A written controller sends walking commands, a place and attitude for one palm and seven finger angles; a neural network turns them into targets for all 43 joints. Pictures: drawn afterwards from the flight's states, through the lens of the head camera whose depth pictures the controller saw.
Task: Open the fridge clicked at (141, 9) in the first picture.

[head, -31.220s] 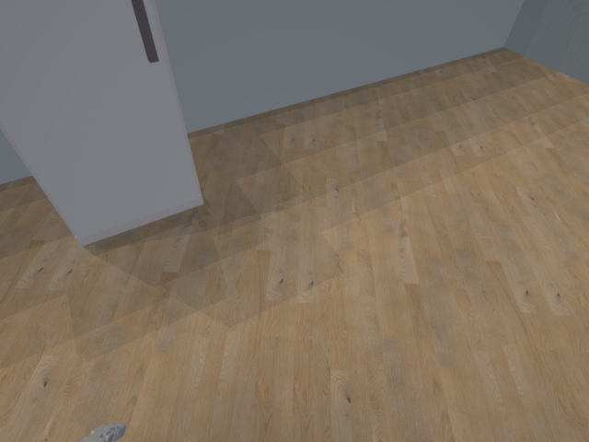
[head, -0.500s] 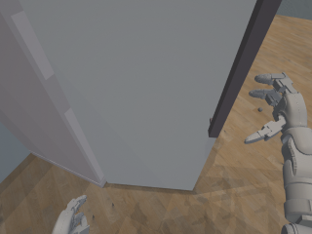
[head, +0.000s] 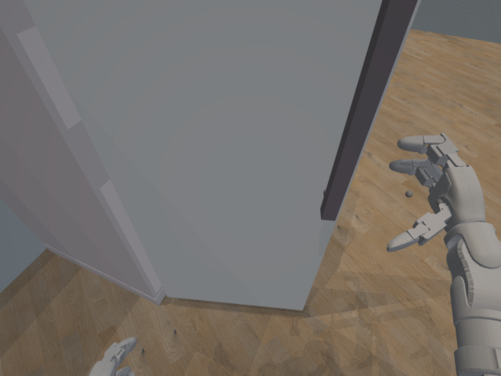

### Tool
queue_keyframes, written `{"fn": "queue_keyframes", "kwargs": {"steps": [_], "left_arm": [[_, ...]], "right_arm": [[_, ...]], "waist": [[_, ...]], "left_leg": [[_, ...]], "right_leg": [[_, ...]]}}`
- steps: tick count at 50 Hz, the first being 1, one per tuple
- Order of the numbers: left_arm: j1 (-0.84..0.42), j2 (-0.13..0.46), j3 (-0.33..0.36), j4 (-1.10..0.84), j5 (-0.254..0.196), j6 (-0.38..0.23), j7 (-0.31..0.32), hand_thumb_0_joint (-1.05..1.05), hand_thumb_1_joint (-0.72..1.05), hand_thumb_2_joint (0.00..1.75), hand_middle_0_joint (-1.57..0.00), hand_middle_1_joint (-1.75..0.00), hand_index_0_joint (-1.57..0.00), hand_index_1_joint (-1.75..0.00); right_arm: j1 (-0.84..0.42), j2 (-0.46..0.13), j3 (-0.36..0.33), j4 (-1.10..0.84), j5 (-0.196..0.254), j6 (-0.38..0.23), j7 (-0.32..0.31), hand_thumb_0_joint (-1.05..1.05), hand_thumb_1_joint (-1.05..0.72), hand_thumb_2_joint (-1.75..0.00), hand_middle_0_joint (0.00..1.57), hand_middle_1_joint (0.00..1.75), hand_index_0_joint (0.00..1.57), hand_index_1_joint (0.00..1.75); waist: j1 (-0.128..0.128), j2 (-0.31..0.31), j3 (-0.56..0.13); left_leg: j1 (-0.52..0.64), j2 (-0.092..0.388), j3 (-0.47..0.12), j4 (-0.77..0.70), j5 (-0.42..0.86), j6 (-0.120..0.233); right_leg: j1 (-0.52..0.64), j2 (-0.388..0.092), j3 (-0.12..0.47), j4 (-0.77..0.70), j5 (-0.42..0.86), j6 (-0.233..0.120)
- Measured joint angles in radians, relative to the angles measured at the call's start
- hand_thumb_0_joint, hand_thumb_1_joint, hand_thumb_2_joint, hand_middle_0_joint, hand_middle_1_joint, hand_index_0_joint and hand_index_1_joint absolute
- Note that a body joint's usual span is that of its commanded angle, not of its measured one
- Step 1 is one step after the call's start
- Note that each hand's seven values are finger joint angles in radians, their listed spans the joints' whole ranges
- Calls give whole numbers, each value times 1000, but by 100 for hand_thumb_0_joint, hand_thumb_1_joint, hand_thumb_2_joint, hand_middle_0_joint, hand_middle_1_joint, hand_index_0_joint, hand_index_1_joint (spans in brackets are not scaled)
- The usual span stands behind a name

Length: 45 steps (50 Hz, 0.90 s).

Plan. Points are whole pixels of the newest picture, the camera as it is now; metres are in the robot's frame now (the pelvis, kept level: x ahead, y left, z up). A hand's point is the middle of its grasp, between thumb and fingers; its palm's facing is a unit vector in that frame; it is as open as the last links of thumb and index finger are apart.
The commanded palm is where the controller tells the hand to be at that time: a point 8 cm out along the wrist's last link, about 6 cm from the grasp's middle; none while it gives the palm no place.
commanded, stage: slip the hand off the handle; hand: right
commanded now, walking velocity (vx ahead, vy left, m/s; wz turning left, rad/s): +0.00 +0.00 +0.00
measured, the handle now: (360, 100) +0.45 -0.13 +0.24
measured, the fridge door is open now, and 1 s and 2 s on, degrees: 71 71 71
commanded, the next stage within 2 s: draw the hand back to the body in 0.68 s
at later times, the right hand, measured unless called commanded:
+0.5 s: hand (421, 248) +0.26 -0.19 +0.15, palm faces +0.06 +0.98 -0.19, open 14.7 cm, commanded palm +0.24 -0.24 +0.16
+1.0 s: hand (438, 236) +0.28 -0.22 +0.15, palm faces +0.27 +0.96 +0.01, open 14.7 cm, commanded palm +0.23 -0.25 +0.17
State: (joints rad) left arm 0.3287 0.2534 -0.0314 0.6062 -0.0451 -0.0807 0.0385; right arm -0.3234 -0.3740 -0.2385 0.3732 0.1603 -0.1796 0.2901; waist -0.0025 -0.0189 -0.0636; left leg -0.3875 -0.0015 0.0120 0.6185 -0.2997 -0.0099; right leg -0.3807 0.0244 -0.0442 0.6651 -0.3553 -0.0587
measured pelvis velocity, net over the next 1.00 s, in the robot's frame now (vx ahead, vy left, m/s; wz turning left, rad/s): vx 0.01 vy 0.03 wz -0.03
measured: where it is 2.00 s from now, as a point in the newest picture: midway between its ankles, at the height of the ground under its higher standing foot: outside the picture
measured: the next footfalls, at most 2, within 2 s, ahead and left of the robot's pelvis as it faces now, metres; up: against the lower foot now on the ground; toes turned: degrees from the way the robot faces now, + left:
none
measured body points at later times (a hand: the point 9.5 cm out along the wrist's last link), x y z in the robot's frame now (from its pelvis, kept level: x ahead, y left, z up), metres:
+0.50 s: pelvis -0.01 +0.04 +0.00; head -0.02 +0.04 +0.45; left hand +0.19 +0.26 -0.07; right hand +0.25 -0.25 +0.16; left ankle +0.01 +0.13 -0.72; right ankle -0.01 -0.07 -0.72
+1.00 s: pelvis +0.01 +0.03 +0.01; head -0.02 +0.05 +0.45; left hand +0.19 +0.26 -0.07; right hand +0.26 -0.27 +0.16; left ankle +0.01 +0.13 -0.72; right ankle -0.01 -0.07 -0.72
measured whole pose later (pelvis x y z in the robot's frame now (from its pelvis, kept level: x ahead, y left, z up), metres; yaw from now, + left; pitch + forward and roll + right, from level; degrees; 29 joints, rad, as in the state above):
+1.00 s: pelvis +0.01 +0.03 +0.01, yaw -2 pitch +1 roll +1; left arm 0.27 0.27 -0.04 0.61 -0.07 -0.18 0.08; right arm 0.01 -0.28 -0.35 -0.05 0.30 0.20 0.13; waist -0.05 -0.06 -0.09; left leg -0.29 -0.02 0.05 0.58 -0.31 0.03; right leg -0.29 0.00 0.00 0.61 -0.34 -0.02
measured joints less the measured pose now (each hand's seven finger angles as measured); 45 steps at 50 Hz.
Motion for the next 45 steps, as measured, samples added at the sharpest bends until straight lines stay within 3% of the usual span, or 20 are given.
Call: {"fn": "queue_keyframes", "kwargs": {"steps": [10, 20, 27, 33, 41, 43, 45], "left_arm": [[-50, -3, -7, -17, 2, -31, 12, 1, 90, 90, -20, -30, -20, -30], [-96, 0, -17, -28, -1, -50, 25, 1, 90, 90, -20, -30, -20, -30], [-98, 3, -19, -27, 2, -68, 32, 1, 90, 90, -20, -30, -20, -30], [-105, 10, -21, -1, -3, -78, 52, 1, 90, 90, -20, -30, -20, -30], [-94, 11, -19, 11, -2, -86, 57, 1, 90, 90, -20, -30, -20, -30], [-86, 9, -18, 19, -17, -85, 59, 1, 90, 90, -20, -30, -20, -30], [-74, 8, -17, 26, -26, -86, 61, 2, 90, 90, -20, -30, -20, -30]], "right_arm": [[129, 14, -5, -152, 4, 3, -36, -2, 55, -20, 25, 115, 26, 115], [247, 22, 0, -252, 41, 57, 0, -1, 55, -20, 25, 115, 26, 115], [330, 21, -27, -332, 65, 39, 11, -1, 55, -20, 26, 115, 26, 115], [287, 4, -29, -295, 70, 41, 22, -1, 56, -20, 26, 115, 26, 115], [250, -9, -39, -249, 82, 39, 47, -1, 55, -20, 26, 115, 26, 115], [240, 12, -72, -240, 162, 111, 31, -1, 55, -20, 26, 115, 26, 115], [240, 49, -117, -257, 209, 211, -16, -2, 55, -20, 26, 115, 26, 115]], "waist": [[-19, 0, 10], [-40, -15, 2], [-52, -16, 10], [-52, -24, 26], [-31, -26, 15], [-33, -24, 9], [-36, -24, -3]], "left_leg": [[23, -9, 14, 2, 4, 15], [50, -16, 35, -4, 3, 34], [61, -26, 49, 1, -3, 47], [55, -30, 67, 8, -5, 55], [28, -31, 53, 25, -13, 54], [36, -32, 47, 18, -14, 52], [55, -32, 44, -1, -10, 51]], "right_leg": [[21, -9, 13, -1, 9, 14], [47, -16, 35, -15, 19, 32], [53, -27, 50, -7, 16, 47], [38, -30, 68, 9, 16, 55], [23, -32, 53, 13, 10, 55], [33, -32, 47, 4, 8, 55], [53, -32, 45, -15, 10, 54]]}}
